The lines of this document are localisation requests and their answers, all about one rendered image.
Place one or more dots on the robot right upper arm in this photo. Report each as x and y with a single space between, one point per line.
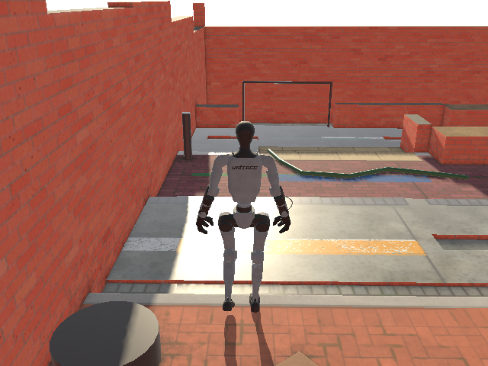
272 173

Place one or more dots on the left robot shin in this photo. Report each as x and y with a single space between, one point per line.
228 276

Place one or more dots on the robot shin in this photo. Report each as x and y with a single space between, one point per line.
257 277
228 276

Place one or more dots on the robot right hand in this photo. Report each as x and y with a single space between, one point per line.
284 220

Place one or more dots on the right robot shin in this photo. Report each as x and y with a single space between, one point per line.
257 277

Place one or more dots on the robot left upper arm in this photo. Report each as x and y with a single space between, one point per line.
216 173

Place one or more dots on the right robot forearm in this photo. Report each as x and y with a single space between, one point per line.
281 204

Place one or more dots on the robot left hand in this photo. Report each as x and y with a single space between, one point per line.
201 221

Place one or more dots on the left robot forearm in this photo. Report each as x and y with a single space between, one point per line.
206 204

